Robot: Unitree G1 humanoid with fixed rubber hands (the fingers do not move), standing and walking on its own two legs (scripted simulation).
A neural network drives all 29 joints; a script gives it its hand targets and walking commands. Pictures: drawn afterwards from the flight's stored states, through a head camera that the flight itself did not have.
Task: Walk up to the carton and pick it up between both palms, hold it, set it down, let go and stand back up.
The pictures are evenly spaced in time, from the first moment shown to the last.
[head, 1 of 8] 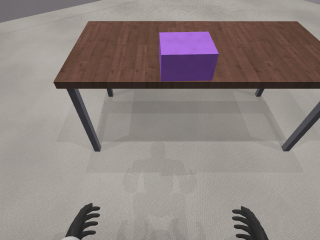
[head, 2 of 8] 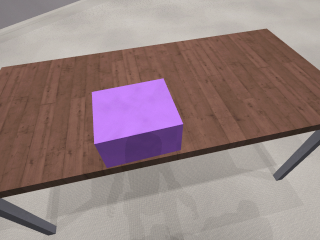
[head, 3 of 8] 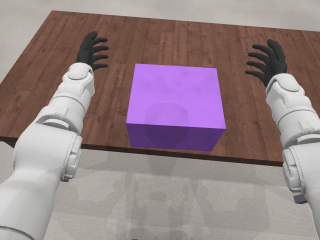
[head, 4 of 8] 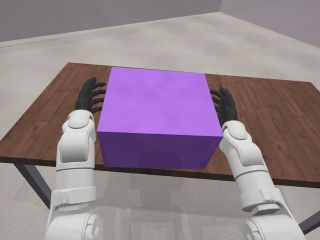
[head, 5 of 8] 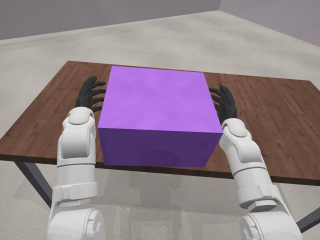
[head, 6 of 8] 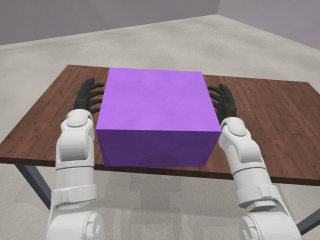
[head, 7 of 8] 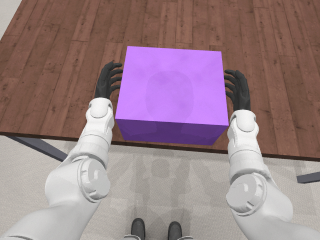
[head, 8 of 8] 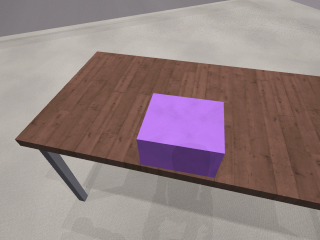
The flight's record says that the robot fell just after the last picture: no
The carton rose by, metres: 0.20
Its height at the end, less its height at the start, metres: +0.00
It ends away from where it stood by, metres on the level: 0.01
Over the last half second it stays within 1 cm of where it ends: yes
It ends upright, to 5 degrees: yes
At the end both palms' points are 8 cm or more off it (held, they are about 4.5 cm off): yes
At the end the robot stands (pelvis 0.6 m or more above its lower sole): yes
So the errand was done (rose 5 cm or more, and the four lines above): yes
